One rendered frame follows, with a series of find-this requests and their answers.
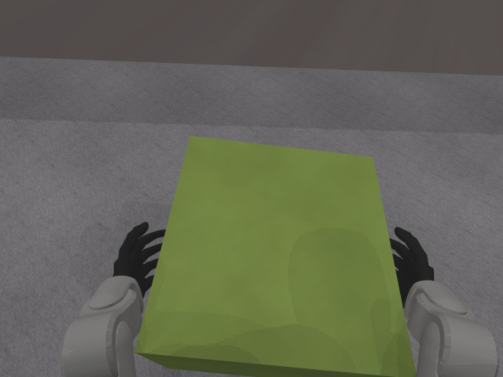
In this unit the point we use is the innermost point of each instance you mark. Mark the left robot hand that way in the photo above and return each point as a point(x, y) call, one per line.
point(131, 257)

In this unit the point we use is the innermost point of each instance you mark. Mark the right robot hand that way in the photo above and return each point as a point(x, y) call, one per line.
point(413, 266)

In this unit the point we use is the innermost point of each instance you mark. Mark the carton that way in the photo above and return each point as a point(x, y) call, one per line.
point(276, 262)

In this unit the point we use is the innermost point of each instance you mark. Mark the robot left forearm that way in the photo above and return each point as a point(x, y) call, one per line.
point(100, 342)

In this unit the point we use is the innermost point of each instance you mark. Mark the robot right forearm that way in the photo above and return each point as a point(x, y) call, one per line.
point(452, 343)

